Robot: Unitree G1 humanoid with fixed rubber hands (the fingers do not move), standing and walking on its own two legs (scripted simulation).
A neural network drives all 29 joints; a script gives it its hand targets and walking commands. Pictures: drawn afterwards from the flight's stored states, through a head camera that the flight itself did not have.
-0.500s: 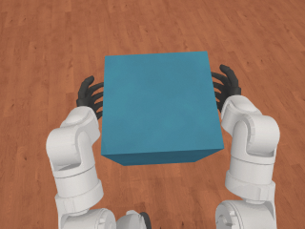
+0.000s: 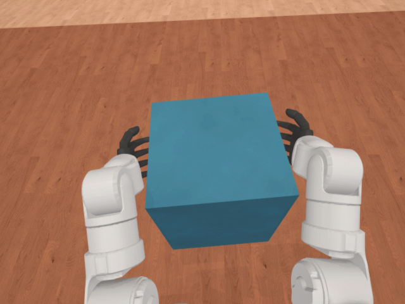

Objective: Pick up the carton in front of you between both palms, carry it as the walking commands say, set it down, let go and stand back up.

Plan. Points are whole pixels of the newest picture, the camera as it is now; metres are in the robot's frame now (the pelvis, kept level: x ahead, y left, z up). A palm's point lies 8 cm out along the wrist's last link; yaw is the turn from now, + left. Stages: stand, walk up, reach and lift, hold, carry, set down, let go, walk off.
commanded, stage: carry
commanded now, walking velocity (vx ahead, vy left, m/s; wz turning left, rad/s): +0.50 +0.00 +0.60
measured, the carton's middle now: (215, 178) +0.36 +0.01 +0.06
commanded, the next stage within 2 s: none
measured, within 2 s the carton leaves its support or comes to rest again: neither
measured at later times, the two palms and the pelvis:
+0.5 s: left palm (119, 62) +0.65 +0.24 +0.15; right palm (236, 44) +0.70 -0.05 +0.15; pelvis +0.32 +0.05 +0.03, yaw +15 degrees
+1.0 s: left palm out of the picture +0.95 +0.34 +0.24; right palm out of the picture +1.02 +0.04 +0.24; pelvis +0.63 +0.10 +0.07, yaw +10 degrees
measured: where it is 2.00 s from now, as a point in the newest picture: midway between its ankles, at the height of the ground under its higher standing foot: (198, 118)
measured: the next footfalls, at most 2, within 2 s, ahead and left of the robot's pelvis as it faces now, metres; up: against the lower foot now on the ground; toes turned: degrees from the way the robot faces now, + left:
left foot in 0.32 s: +0.38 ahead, +0.11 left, +0.03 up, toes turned +16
right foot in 0.70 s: +0.67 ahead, -0.01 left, +0.07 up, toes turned +11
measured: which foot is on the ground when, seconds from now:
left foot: up 0.00-0.30, down 0.32-0.74, up 0.76-1.00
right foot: down 0.00-0.30, up 0.32-0.68, down 0.70-1.00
